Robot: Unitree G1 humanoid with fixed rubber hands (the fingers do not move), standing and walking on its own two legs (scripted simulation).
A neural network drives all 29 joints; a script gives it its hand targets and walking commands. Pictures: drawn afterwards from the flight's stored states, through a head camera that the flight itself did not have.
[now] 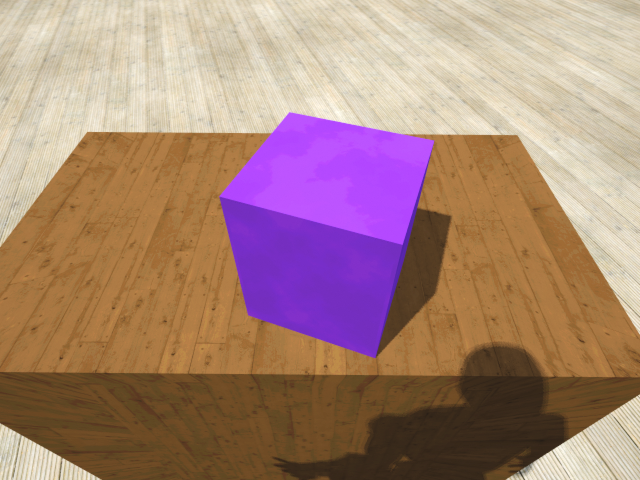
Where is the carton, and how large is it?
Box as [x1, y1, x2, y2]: [219, 112, 433, 357]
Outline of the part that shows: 289,112 219,196 247,312 249,315 375,357 403,261 433,140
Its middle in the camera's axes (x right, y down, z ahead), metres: +0.02 -0.01 +0.57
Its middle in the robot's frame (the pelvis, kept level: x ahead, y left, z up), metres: +0.44 -0.01 +0.06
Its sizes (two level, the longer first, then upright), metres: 0.210 0.200 0.250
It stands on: a pedestal, 0.72 m high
